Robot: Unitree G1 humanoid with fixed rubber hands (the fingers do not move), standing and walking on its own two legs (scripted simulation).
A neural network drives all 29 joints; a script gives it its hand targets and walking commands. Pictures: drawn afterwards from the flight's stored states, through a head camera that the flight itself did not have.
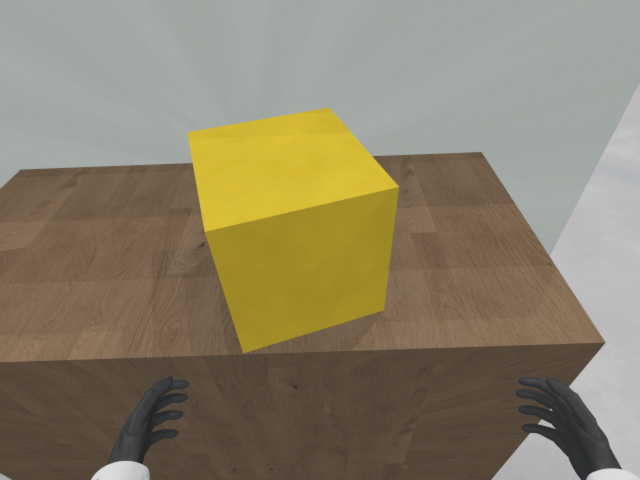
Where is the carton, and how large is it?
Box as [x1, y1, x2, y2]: [187, 108, 398, 352]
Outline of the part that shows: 329,108 187,132 205,234 243,352 383,310 398,186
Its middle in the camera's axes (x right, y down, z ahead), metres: -0.05 -0.03 +0.57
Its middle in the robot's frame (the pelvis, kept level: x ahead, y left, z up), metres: +0.46 +0.06 +0.12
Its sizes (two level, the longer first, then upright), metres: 0.236 0.218 0.227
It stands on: a pedestal, 0.78 m high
